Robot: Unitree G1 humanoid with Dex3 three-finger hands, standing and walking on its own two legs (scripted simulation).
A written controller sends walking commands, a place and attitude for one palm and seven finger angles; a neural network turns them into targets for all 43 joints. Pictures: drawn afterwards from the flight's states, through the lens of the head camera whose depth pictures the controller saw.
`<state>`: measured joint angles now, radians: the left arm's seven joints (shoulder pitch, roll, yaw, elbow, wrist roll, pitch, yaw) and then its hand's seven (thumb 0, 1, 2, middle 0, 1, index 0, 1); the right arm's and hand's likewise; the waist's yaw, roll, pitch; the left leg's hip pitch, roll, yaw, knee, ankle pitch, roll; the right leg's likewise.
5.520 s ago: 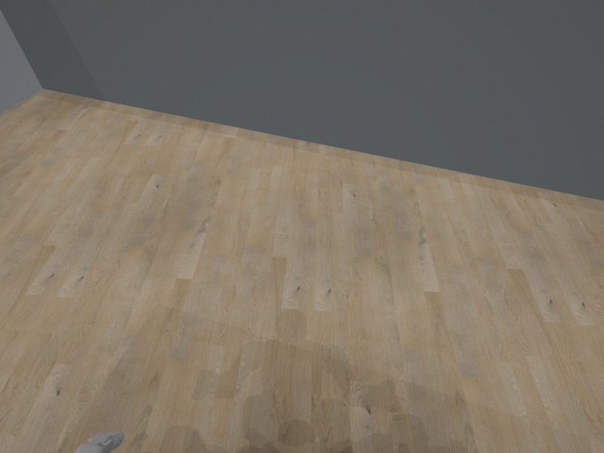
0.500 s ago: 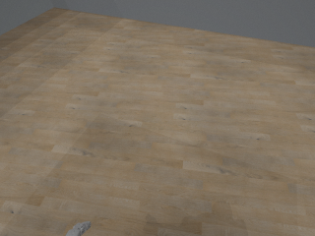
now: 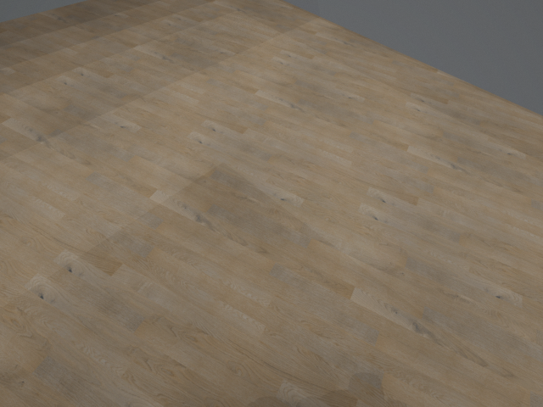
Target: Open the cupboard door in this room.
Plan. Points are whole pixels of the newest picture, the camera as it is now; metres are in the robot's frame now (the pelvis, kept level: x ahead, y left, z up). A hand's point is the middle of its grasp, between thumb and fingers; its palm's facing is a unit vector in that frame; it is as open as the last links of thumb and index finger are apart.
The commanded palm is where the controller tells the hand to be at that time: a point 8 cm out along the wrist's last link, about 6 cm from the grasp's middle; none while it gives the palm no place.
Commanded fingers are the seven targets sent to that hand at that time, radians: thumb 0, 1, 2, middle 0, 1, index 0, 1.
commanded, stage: turn or walk to find it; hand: left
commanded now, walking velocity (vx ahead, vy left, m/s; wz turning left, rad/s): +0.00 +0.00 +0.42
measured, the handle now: out of the picture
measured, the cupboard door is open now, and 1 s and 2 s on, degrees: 0 0 0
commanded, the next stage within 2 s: none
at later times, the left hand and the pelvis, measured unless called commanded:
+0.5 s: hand out of the picture +0.05 +0.18 -0.13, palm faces +0.20 -0.94 -0.29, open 7.4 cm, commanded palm none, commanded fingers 0.00 0.90 0.90 -0.20 -0.30 -0.20 -0.30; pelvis -0.02 -0.03 +0.01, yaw +13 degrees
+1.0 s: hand out of the picture -0.14 +0.20 -0.18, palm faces +0.46 -0.85 -0.23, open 7.4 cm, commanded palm none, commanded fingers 0.00 0.90 0.90 -0.20 -0.30 -0.20 -0.30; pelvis -0.06 +0.00 +0.00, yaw +24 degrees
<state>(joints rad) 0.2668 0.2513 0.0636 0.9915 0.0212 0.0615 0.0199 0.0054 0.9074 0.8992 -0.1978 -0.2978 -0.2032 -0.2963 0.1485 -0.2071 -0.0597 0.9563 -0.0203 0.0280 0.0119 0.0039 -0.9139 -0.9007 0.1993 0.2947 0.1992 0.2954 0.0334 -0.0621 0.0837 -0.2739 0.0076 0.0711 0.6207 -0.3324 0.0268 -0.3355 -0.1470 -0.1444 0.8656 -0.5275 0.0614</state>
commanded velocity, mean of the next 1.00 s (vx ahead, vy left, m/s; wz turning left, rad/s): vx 0.00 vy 0.00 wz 0.42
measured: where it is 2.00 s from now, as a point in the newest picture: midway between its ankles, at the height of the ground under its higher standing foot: outside the picture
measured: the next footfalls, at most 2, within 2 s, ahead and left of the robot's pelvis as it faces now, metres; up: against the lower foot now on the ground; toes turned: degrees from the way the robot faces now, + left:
right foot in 0.42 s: +0.03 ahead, -0.13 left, +0.00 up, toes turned +7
left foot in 0.92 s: -0.06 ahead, +0.11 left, +0.00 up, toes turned +28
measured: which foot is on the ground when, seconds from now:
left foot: down 0.00-0.44, up 0.46-0.90, down 0.92-1.00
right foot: up 0.00-0.40, down 0.42-0.92, up 0.94-1.00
